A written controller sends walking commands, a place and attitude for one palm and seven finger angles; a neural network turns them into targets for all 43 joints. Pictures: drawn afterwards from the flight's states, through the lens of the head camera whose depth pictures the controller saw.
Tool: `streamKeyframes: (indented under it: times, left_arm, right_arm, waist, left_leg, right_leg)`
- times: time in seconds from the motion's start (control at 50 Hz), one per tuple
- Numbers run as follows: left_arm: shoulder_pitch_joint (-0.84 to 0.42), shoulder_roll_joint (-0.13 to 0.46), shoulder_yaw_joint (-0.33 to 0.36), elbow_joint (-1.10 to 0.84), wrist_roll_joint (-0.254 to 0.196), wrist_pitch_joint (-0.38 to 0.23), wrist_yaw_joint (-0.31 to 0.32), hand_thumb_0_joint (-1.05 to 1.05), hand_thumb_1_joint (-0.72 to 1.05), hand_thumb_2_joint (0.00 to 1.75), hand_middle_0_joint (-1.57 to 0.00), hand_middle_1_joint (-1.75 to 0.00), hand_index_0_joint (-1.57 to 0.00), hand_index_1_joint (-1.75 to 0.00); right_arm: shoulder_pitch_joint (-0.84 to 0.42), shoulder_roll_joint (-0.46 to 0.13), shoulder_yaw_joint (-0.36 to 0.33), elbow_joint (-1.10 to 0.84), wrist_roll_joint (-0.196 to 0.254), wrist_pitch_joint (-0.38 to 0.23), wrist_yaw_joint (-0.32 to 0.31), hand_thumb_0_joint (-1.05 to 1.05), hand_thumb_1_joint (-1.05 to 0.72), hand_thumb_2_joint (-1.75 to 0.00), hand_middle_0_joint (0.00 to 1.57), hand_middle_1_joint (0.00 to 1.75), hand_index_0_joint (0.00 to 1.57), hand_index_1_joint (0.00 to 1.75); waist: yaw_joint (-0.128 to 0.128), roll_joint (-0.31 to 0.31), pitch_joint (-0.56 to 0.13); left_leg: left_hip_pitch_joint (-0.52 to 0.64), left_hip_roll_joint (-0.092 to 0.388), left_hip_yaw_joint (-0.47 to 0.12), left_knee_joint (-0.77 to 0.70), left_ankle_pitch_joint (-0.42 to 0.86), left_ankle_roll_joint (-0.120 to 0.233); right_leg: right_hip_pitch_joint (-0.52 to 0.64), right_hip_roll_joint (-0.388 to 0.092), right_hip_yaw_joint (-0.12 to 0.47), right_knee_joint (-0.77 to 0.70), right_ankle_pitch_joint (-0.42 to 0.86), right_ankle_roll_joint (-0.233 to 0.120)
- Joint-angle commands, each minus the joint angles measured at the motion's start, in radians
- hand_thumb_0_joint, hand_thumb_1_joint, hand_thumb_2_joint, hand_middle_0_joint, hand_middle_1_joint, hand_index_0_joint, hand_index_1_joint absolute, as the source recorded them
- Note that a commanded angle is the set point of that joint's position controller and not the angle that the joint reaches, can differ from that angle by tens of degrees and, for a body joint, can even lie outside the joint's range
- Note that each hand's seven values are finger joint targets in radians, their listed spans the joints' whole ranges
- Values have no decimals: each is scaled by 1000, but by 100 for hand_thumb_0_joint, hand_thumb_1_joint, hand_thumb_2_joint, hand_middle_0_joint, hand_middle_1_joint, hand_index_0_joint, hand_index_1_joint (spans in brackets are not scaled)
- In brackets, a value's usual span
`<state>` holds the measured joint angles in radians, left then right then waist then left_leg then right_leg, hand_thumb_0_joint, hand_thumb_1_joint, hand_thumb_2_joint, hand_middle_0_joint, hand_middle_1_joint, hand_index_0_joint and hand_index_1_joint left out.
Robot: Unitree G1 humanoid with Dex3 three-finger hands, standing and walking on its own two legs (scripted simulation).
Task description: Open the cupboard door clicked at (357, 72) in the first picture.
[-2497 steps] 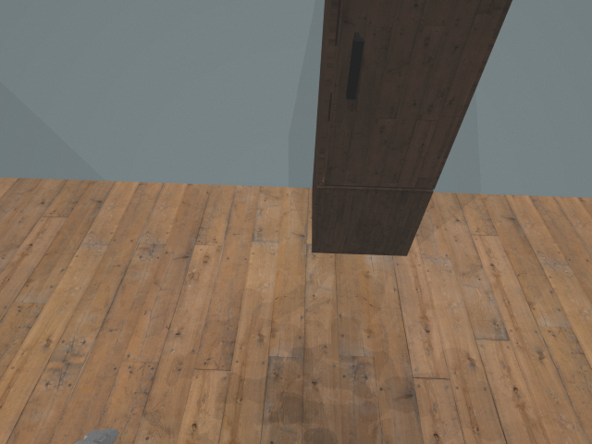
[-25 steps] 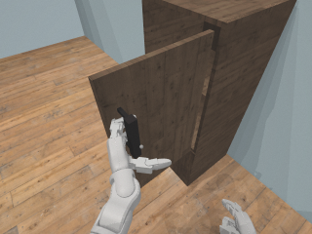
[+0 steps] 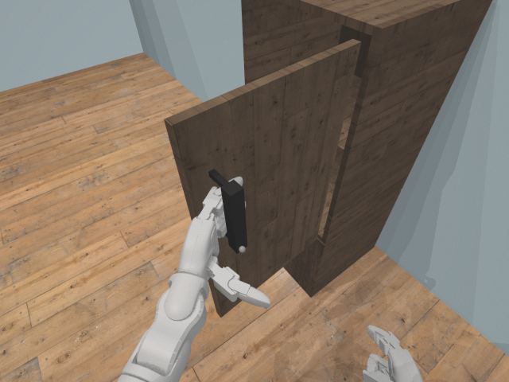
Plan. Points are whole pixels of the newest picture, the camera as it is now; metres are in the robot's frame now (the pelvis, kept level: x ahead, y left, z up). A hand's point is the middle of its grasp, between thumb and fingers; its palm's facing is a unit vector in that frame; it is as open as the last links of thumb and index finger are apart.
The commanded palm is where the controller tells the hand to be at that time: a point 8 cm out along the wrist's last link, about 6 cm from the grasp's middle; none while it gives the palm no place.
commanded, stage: slide the hand sideways off the handle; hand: left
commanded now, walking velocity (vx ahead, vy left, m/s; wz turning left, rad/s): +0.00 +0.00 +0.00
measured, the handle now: (227, 212) +0.35 +0.07 +0.10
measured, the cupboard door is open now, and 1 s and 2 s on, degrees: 94 95 95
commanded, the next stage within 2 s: draw the hand back to the body in 1.00 s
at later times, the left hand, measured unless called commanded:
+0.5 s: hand (234, 264) +0.26 +0.05 +0.10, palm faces -0.08 -1.00 +0.00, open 16.1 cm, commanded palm +0.23 +0.12 +0.10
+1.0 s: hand (183, 300) +0.21 +0.11 +0.09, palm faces -0.02 -1.00 -0.04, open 16.3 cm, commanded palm +0.19 +0.17 +0.10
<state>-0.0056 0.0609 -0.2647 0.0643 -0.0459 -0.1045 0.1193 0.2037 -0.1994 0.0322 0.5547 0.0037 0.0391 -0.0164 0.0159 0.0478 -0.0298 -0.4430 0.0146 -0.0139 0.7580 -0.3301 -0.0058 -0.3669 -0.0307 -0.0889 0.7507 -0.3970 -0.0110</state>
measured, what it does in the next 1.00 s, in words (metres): stands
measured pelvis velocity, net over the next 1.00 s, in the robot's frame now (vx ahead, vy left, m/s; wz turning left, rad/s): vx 0.03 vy -0.02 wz -0.01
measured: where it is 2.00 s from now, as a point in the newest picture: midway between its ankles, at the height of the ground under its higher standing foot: outside the picture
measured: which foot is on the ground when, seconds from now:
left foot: down 0.00-1.00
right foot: down 0.00-1.00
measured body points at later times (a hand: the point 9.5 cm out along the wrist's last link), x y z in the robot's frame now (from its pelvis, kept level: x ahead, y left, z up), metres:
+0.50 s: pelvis +0.02 -0.01 +0.00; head +0.02 -0.03 +0.45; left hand +0.26 +0.11 +0.10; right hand +0.19 -0.23 -0.08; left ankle +0.04 +0.12 -0.71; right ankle +0.00 -0.11 -0.71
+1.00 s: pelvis +0.03 -0.02 -0.01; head +0.04 -0.04 +0.44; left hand +0.20 +0.17 +0.10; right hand +0.21 -0.25 -0.08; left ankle +0.04 +0.12 -0.71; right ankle +0.00 -0.11 -0.71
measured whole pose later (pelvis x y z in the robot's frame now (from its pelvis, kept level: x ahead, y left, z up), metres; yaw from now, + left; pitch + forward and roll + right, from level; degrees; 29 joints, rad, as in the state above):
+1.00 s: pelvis +0.03 -0.02 -0.01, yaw +0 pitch +5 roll +0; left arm 0.61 0.17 -0.01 -0.37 -0.20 -0.23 -0.13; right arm 0.27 -0.23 0.01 0.46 0.02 -0.10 -0.04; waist 0.02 0.05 -0.08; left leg -0.52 0.04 -0.02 0.85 -0.41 -0.03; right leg -0.45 -0.01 -0.09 0.85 -0.49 -0.03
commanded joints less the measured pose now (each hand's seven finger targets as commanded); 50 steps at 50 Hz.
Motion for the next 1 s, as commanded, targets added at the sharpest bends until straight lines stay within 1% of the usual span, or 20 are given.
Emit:
streamKeyframes:
  times: [0.0, 0.04, 0.1, 0.14, 0.18, 0.24, 0.3, 0.34, 0.36, 0.4, 0.46, 0.48, 0.58, 0.66, 0.72, 0.74, 0.84, 0.88, 0.94, 0.98]
  left_arm:
    - [-244, -127, 3, -235, -64, -55, -22, 0, -50, 30, -15, -30, -15, -30]
    - [-210, -98, 19, -259, -31, -53, 22, 0, -50, 30, -15, -30, -15, -30]
    - [-191, -85, 18, -293, 12, -66, 55, 0, -50, 30, -15, -30, -15, -30]
    - [-128, -33, 55, -317, 26, -72, 55, 0, -50, 30, -15, -30, -15, -30]
    - [-98, -52, 40, -345, 26, -72, 47, 0, -50, 30, -15, -30, -15, -30]
    - [-21, -29, 66, -363, 19, -66, 37, 0, -50, 30, -15, -30, -15, -30]
    - [32, -29, 66, -408, 11, -64, 25, 0, -50, 30, -15, -30, -15, -30]
    - [87, 7, 104, -433, 4, -64, 20, 0, -50, 30, -15, -30, -15, -30]
    - [101, -9, 90, -459, 0, -65, 13, 0, -50, 30, -15, -30, -15, -30]
    - [174, 20, 125, -483, -10, -68, 1, 0, -50, 30, -15, -30, -15, -30]
    - [205, 25, 125, -523, -18, -75, -19, 0, -50, 30, -15, -30, -15, -30]
    - [230, 53, 157, -527, -21, -79, -25, 0, -50, 30, -15, -30, -15, -30]
    - [393, 74, 193, -599, -53, -110, -74, 0, -50, 30, -15, -30, -15, -30]
    - [494, 76, 187, -657, -66, -134, -113, 0, -50, 30, -15, -30, -15, -30]
    - [517, 111, 217, -676, -80, -154, -144, 0, -50, 30, -15, -30, -15, -30]
    - [543, 123, 232, -670, -83, -160, -153, 0, -50, 30, -15, -30, -15, -30]
    - [591, 156, 289, -675, -132, -192, -222, 0, -50, 30, -15, -30, -15, -30]
    - [571, 163, 295, -674, -151, -200, -243, 0, -50, 30, -15, -30, -15, -30]
    - [543, 190, 324, -646, -170, -204, -265, 0, -50, 30, -15, -30, -15, -30]
    - [523, 182, 319, -647, -180, -207, -273, 0, -50, 30, -15, -30, -15, -30]
  right_arm:
    - [-135, -89, -22, -191, 15, -84, -11, 0, -90, -90, 20, 30, 20, 30]
    - [-127, -91, -23, -196, 10, -88, 1, 0, -90, -90, 20, 30, 20, 30]
    - [-115, -88, -27, -204, 1, -90, 12, 0, -90, -90, 20, 30, 20, 30]
    - [-113, -93, -30, -210, 0, -87, 15, 0, -90, -90, 20, 30, 20, 30]
    - [-120, -84, -26, -221, 1, -86, 18, 0, -90, -90, 20, 30, 20, 30]
    - [-119, -88, -25, -226, 1, -81, 18, 0, -90, -90, 20, 30, 20, 30]
    - [-117, -85, -25, -238, 1, -84, 15, 0, -90, -90, 20, 30, 20, 30]
    - [-111, -88, -27, -239, 1, -86, 12, 0, -90, -90, 20, 30, 20, 30]
    - [-113, -85, -26, -245, 0, -89, 12, 0, -90, -90, 20, 30, 20, 30]
    - [-101, -88, -29, -248, 2, -92, 11, 0, -90, -90, 20, 30, 20, 30]
    - [-95, -88, -30, -257, 0, -99, 8, 0, -90, -90, 20, 30, 20, 30]
    - [-87, -90, -31, -254, 0, -100, 5, 0, -90, -90, 20, 30, 20, 30]
    - [-60, -91, -38, -269, 5, -120, 5, 0, -90, -90, 20, 30, 20, 30]
    - [-40, -96, -45, -287, 7, -138, 6, 0, -90, -90, 20, 30, 20, 30]
    - [-21, -103, -47, -286, 7, -153, -2, 0, -90, -90, 20, 30, 20, 30]
    - [-14, -104, -50, -283, 8, -156, -5, 0, -90, -90, 20, 30, 20, 30]
    - [-18, -108, -55, -279, 18, -177, -22, 0, -90, -90, 20, 30, 20, 30]
    - [-18, -112, -54, -277, 21, -187, -27, 0, -90, -90, 20, 30, 20, 30]
    - [-24, -118, -53, -264, 24, -203, -39, 0, -90, -90, 20, 30, 20, 30]
    - [-23, -121, -55, -265, 27, -216, -43, 0, -90, -90, 20, 30, 20, 30]
  waist:
    - [-23, -97, -154]
    - [-9, -100, -162]
    - [-13, -126, -158]
    - [7, -111, -175]
    - [6, -73, -161]
    - [12, -90, -143]
    - [2, -97, -130]
    - [9, -108, -138]
    - [4, -99, -148]
    - [9, -101, -150]
    - [1, -100, -146]
    - [4, -91, -149]
    - [12, -89, -179]
    - [1, -88, -172]
    - [-12, -102, -161]
    - [-11, -120, -157]
    - [-9, -110, -160]
    - [-14, -83, -143]
    - [-17, -95, -118]
    - [-18, -93, -130]
  left_leg:
    - [145, -18, -23, -156, -5, 19]
    - [140, -16, -21, -160, 9, 18]
    - [139, -11, -10, -156, 27, 22]
    - [138, -13, 2, -151, 53, 23]
    - [141, -13, 13, -152, 60, 22]
    - [133, -14, 17, -151, 65, 23]
    - [138, -14, 25, -143, 74, 25]
    - [130, -16, 27, -137, 85, 25]
    - [138, -17, 28, -133, 104, 27]
    - [132, -18, 32, -124, 127, 26]
    - [124, -22, 31, -106, 133, 28]
    - [122, -22, 33, -101, 141, 28]
    - [107, -25, 38, -73, 211, 28]
    - [88, -27, 36, -41, 243, 31]
    - [56, -32, 29, -20, 207, 31]
    - [46, -31, 27, -12, 205, 32]
    - [7, -37, 21, 14, 177, 31]
    - [-5, -38, 17, 17, 144, 29]
    - [-30, -36, 9, 29, 100, 29]
    - [-22, -34, 6, 28, 91, 30]
  right_leg:
    - [-52, 37, 18, -167, 56, -17]
    - [-37, 37, 15, -154, 64, -19]
    - [-39, 36, 21, -152, 77, -17]
    - [-10, 34, 33, -157, 97, -22]
    - [-13, 33, 33, -156, 109, -21]
    - [-2, 34, 36, -167, 116, -21]
    - [-10, 34, 40, -168, 140, -14]
    - [8, 35, 43, -169, 152, -14]
    - [8, 33, 43, -160, 185, -12]
    - [15, 35, 43, -151, 229, -10]
    - [5, 33, 46, -140, 250, -5]
    - [7, 33, 49, -137, 266, -5]
    - [37, 31, 49, -99, 402, 1]
    - [20, 28, 47, -70, 482, 12]
    - [-5, 21, 59, -65, 473, 23]
    - [-1, 21, 65, -67, 475, 25]
    - [-8, 11, 84, -64, 455, 31]
    - [-42, 14, 83, -70, 376, 27]
    - [-67, 11, 108, -96, 267, 26]
    - [-81, 14, 98, -93, 232, 23]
